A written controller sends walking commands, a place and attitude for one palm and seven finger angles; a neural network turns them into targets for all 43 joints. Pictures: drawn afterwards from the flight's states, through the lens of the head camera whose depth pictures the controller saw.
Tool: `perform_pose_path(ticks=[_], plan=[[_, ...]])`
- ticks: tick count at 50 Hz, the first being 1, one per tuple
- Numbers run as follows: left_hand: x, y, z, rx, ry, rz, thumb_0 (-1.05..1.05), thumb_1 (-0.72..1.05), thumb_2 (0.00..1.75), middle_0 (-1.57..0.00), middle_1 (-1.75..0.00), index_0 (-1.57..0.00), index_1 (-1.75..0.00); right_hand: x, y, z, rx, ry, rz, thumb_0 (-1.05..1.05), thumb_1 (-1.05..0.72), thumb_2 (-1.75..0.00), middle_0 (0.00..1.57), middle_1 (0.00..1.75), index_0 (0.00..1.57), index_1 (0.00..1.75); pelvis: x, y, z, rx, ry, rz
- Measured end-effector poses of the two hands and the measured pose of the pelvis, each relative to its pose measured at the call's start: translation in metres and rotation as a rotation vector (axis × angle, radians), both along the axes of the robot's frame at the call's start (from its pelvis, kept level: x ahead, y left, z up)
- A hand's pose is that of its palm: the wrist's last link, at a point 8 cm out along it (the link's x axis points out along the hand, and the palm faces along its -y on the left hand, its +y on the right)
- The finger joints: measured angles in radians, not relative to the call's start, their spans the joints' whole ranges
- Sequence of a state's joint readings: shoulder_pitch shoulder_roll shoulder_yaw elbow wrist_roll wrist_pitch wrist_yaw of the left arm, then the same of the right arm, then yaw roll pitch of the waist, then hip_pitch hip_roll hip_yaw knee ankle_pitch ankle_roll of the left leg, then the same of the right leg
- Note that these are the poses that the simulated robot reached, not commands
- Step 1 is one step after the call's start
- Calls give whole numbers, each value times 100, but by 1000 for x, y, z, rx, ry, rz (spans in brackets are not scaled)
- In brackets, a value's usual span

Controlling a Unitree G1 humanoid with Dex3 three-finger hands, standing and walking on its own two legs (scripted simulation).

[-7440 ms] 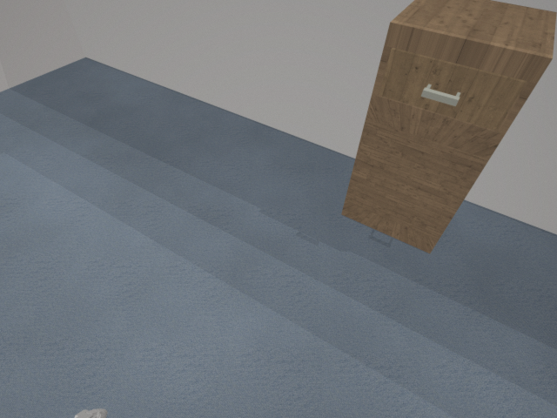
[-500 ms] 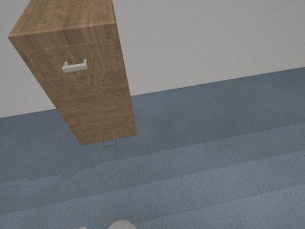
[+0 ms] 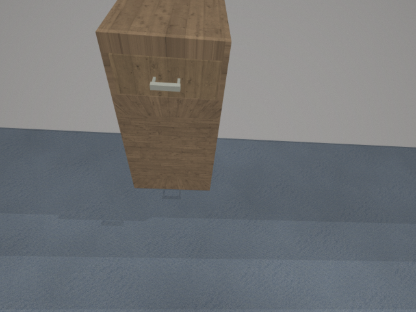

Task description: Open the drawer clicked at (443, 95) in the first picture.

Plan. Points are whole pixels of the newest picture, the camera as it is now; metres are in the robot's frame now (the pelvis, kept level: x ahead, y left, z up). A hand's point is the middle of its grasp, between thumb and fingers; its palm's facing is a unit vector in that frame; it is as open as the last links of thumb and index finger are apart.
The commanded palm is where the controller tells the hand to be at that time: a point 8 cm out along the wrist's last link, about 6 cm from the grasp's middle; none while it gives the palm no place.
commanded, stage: take the last steps up to it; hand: left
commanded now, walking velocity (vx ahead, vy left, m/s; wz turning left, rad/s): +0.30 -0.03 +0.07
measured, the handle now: (165, 83) +0.85 +0.22 -0.04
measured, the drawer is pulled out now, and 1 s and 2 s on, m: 0.00 0.00 0.00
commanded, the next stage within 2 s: come to a stop and stand still in 1.02 s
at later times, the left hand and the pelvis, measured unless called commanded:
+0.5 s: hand out of the picture +0.05 +0.12 -0.17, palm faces +0.12 -0.97 -0.22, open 7.2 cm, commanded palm none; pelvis +0.08 -0.05 +0.00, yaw +3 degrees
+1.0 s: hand (128, 267) +0.25 +0.20 -0.18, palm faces +0.12 -0.98 -0.16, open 7.4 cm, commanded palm none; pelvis +0.24 +0.03 -0.01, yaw +2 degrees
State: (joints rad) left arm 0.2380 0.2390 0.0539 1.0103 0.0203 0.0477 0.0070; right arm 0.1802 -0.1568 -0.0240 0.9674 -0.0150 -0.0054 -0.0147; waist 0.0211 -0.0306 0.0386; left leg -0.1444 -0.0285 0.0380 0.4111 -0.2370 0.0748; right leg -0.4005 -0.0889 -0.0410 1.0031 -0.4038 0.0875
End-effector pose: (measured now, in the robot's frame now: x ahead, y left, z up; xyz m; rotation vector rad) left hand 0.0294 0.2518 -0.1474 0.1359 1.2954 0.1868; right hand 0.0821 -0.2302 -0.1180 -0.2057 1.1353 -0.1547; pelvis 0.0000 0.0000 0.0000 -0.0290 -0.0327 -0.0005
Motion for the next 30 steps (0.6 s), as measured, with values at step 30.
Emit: perform_pose_path(ticks=[30], plan=[[-17,-97,10,-54,213,147,0,92,90,-20,-30,-20,-30,54,-39,-32,93,210,-4,1,-91,-90,20,30,20,30,113,-42,-1,24,3,74]])
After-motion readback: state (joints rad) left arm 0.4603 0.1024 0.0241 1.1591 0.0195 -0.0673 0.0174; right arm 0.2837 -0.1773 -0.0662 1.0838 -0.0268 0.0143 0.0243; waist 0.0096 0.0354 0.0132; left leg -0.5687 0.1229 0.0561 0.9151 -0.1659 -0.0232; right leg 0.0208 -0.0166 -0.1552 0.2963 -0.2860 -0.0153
